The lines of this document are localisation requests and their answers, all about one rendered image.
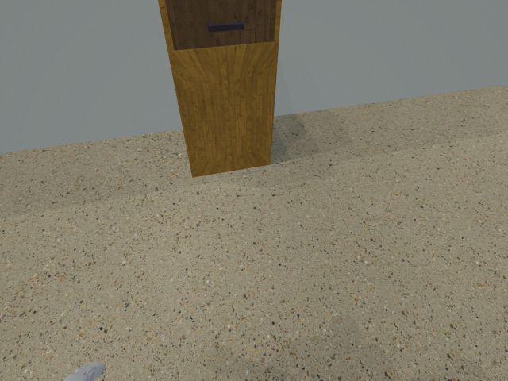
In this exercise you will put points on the cabinet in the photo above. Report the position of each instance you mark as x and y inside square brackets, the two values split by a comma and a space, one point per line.
[226, 98]

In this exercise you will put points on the handle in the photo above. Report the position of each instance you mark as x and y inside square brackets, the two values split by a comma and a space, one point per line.
[225, 26]

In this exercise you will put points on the robot left hand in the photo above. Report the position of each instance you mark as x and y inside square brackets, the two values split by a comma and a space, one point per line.
[87, 372]

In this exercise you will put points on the drawer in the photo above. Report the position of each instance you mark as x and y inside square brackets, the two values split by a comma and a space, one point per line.
[188, 22]

